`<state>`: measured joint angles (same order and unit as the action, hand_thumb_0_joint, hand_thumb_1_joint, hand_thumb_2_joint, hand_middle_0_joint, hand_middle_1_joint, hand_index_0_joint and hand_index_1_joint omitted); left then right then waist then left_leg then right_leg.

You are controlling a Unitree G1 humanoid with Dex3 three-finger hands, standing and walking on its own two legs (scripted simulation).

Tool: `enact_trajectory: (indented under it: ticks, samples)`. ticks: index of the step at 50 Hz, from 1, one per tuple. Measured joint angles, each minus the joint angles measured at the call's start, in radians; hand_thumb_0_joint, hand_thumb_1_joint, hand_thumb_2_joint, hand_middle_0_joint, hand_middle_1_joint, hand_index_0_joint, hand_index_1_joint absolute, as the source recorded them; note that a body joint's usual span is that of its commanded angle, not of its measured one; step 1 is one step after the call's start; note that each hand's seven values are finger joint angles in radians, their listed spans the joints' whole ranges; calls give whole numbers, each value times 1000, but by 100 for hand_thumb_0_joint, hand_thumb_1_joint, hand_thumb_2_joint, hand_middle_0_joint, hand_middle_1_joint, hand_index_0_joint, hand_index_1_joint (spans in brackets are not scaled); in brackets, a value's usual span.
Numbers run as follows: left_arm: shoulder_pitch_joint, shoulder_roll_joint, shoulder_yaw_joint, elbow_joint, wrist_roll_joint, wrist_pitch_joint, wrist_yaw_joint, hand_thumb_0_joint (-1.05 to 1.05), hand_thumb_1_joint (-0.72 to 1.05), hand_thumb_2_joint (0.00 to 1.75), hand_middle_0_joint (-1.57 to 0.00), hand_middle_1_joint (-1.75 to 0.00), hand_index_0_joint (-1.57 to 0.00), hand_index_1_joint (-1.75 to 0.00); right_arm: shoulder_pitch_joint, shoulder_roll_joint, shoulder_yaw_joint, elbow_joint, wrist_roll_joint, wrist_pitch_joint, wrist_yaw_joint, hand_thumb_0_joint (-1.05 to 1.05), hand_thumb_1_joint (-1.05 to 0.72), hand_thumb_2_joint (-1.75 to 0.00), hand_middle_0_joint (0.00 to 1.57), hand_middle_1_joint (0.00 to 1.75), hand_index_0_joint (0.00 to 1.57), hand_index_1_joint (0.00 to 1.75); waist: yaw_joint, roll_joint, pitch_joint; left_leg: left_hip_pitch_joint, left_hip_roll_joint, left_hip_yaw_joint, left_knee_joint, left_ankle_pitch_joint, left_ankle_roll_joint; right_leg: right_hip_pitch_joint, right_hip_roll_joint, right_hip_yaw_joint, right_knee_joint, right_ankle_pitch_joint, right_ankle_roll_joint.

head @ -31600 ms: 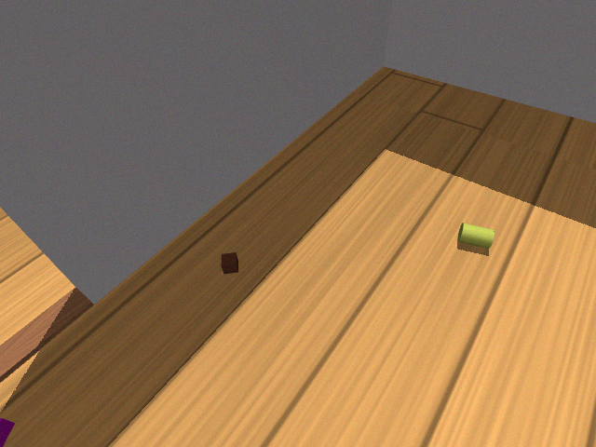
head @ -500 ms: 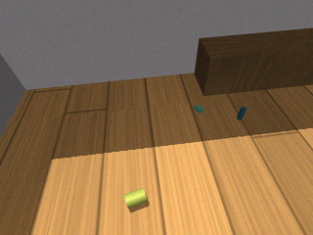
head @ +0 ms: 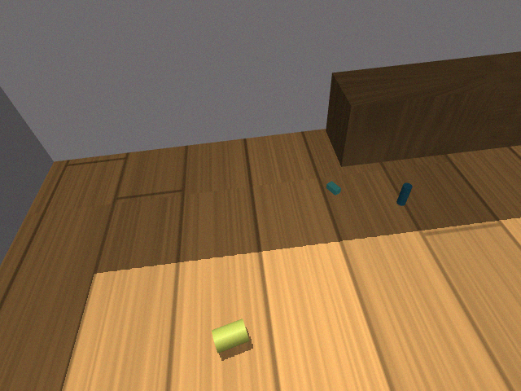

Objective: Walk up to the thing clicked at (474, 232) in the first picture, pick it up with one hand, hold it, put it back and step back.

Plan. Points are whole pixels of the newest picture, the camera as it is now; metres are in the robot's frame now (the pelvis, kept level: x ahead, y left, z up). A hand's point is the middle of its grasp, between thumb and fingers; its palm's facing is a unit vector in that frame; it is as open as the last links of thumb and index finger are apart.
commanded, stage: stand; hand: left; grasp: from above
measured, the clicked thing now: (230, 335) +0.46 +0.20 -0.74
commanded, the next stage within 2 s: step back in 1.52 s
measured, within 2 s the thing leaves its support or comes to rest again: neither
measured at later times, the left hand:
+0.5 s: hand out of the picture +0.07 +0.23 -0.16, palm faces +0.01 -0.94 -0.33, open 7.4 cm
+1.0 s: hand out of the picture +0.08 +0.24 -0.15, palm faces +0.00 -0.94 -0.34, open 7.4 cm
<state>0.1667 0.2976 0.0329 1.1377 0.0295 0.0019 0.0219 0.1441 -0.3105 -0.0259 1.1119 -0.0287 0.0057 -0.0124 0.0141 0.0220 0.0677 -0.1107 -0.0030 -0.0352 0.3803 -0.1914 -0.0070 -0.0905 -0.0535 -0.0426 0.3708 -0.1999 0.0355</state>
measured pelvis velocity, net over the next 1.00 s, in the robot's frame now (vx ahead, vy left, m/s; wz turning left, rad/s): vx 0.01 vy -0.01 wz -0.01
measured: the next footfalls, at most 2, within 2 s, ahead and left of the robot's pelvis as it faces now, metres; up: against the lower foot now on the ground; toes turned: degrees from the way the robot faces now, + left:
none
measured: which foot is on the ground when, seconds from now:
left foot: down 0.00-1.00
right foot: down 0.00-1.00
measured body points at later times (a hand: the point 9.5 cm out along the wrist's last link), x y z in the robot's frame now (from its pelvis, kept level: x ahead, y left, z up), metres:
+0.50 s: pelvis +0.00 -0.01 +0.00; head +0.01 -0.01 +0.45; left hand +0.07 +0.28 -0.13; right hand +0.07 -0.30 -0.14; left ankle +0.02 +0.12 -0.75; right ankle +0.01 -0.14 -0.75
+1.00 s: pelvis +0.01 -0.01 +0.00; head +0.02 -0.01 +0.45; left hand +0.08 +0.29 -0.13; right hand +0.08 -0.30 -0.14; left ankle +0.02 +0.12 -0.75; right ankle +0.01 -0.14 -0.75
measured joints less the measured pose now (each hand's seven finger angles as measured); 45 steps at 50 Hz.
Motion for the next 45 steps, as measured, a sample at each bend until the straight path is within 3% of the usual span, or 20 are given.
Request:
enact_trajectory:
  ticks: [45]
  samples:
    - [-57,19,-2,13,-12,-3,-19,0,91,90,-21,-30,-20,-30,-28,-20,25,20,6,-7,6,0,-91,-90,20,30,20,30,-9,-6,-6,18,17,5,-47,10,-14,10,17,4,-38,8,-13]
